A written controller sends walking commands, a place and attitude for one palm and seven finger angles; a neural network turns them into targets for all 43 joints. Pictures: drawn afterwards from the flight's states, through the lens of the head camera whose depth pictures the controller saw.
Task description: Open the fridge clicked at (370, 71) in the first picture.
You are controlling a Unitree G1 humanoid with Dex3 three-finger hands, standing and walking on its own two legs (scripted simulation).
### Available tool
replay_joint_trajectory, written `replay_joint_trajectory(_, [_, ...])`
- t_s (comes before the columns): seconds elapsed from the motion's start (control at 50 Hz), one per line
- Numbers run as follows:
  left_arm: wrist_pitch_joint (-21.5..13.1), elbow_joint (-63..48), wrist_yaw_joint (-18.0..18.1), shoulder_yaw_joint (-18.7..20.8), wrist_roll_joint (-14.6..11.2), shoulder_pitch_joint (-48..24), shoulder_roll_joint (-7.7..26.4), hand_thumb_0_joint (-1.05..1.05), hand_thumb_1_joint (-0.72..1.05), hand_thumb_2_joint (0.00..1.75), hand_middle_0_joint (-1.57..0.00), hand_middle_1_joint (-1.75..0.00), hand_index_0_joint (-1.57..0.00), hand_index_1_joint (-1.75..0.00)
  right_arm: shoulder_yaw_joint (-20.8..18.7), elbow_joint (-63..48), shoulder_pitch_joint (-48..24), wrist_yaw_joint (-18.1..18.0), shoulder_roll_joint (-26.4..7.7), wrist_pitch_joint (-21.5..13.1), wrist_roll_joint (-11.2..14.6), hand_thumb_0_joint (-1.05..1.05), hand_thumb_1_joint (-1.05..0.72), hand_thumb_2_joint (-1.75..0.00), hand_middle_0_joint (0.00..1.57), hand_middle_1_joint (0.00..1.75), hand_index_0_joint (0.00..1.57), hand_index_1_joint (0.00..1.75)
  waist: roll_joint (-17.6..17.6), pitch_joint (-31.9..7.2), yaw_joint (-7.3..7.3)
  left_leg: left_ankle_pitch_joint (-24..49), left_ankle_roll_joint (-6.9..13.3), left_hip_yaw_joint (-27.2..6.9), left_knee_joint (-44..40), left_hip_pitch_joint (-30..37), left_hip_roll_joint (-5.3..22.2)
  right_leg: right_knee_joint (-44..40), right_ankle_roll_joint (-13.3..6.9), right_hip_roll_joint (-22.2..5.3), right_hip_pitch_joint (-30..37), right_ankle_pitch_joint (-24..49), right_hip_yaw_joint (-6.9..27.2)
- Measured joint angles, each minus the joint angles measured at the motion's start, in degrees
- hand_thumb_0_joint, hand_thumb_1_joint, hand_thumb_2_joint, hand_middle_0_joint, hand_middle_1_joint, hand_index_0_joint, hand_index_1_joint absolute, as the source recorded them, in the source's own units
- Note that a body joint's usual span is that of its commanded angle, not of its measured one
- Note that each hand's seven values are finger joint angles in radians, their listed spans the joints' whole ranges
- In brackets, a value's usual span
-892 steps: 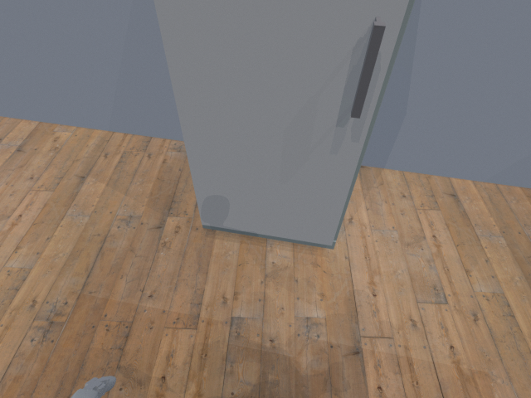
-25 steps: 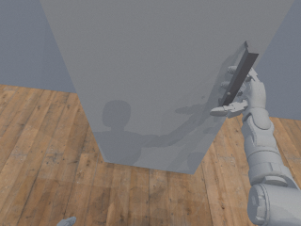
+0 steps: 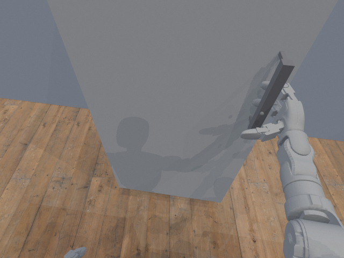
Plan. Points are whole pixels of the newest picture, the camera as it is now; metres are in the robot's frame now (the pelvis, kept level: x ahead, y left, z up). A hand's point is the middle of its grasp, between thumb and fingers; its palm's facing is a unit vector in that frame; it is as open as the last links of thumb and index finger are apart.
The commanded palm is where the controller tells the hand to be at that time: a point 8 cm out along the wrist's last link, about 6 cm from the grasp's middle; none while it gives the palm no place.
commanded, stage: grip the handle and tug to test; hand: right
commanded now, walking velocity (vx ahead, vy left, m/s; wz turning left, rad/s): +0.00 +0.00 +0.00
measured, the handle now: (265, 96) +0.50 -0.16 +0.13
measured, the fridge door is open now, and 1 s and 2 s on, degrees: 0 0 7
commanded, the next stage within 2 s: pull the door a little, standing still in 1.50 s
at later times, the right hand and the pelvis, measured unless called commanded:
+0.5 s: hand (265, 112) +0.44 -0.15 +0.13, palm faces +0.03 +1.00 +0.00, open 10.2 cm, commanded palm +0.41 -0.20 +0.13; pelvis +0.00 -0.01 +0.00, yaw -1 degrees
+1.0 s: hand (263, 112) +0.44 -0.15 +0.13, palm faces +0.04 +1.00 +0.01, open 6.7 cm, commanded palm +0.41 -0.20 +0.13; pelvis +0.00 -0.01 +0.00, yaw +0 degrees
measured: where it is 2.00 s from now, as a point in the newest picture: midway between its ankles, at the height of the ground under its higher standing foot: outside the picture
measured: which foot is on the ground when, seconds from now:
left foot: down 0.00-1.00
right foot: down 0.00-1.00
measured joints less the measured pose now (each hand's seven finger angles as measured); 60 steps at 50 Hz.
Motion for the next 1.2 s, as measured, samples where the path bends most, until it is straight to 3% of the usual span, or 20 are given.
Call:
replay_joint_trajectory(0.16, [0.3,-0.3,0.1,-0.2,0.0,-0.3,-0.4,0.01,0.91,0.90,-0.20,-0.30,-0.20,-0.30,-0.7,-1.0,0.6,-0.1,0.1,0.6,0.2,-0.02,0.49,-0.30,0.30,1.20,0.28,1.18,0.3,-0.1,-0.08,0.1,-0.2,-0.2,-0.5,0.5,0.2,-0.3,-0.2,0.1,0.5,-0.1,-0.2])
replay_joint_trajectory(0.26, [0.1,-0.3,-0.1,0.1,0.0,-0.4,-0.4,0.01,0.91,0.90,-0.20,-0.30,-0.20,-0.30,0.8,-1.4,0.3,-1.2,0.4,0.9,0.2,-0.02,0.39,-0.34,0.30,1.21,0.28,1.18,-0.1,-0.1,-0.37,0.0,-0.4,0.1,-0.3,0.4,0.3,0.2,-0.4,0.3,0.0,-0.2,0.1])
replay_joint_trajectory(0.72, [-0.3,0.3,-0.3,-0.1,0.3,0.5,-0.4,0.01,0.91,0.90,-0.20,-0.30,-0.20,-0.30,0.6,1.3,-1.8,-1.7,0.0,0.3,-0.2,0.00,-0.57,-0.76,0.35,1.32,0.33,1.31,0.0,-0.2,0.19,0.0,-0.7,-0.2,0.3,-0.5,0.3,0.9,-0.8,0.3,-0.8,-0.3,-0.2])
replay_joint_trajectory(1.2, [0.0,-0.3,-0.6,0.2,0.3,-0.1,-0.4,0.01,0.91,0.90,-0.20,-0.30,-0.20,-0.30,0.8,-2.5,0.6,-3.0,1.1,1.4,-0.1,0.00,-0.62,-0.77,0.30,1.35,0.26,1.34,-0.2,-0.3,-0.31,-0.2,-0.3,-0.1,0.0,0.0,0.2,0.5,-0.3,0.3,-0.2,-0.4,0.0])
